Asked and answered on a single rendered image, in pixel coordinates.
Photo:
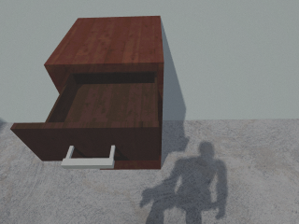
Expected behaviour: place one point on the cabinet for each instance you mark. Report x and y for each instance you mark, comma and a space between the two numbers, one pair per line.
113, 44

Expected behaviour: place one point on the drawer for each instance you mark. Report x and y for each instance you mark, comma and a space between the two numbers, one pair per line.
97, 110

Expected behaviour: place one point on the handle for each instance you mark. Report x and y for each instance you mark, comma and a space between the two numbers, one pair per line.
88, 163

